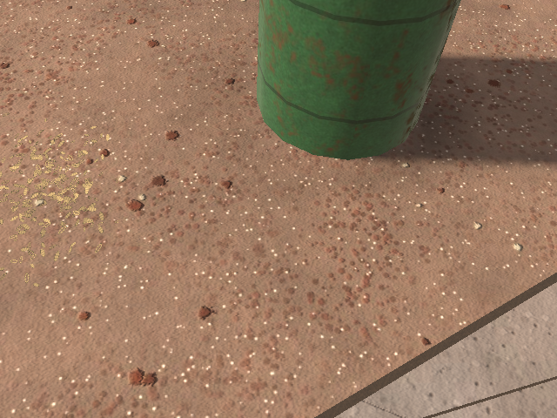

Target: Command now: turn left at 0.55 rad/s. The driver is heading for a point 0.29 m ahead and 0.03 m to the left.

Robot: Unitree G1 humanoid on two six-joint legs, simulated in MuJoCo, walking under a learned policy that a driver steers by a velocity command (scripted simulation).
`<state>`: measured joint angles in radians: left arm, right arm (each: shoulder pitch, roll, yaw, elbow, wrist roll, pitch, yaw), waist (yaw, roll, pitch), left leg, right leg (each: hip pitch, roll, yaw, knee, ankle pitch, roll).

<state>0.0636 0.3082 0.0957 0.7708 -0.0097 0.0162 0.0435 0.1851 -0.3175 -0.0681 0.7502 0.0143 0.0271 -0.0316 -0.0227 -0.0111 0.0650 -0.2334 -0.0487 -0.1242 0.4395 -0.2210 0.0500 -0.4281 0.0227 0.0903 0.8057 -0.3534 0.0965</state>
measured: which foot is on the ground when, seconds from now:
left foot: down 0.00-0.14, up 0.16-0.54, down 0.56-1.00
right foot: up 0.00-0.12, down 0.14-0.56, up 0.58-0.98, down 1.00-1.00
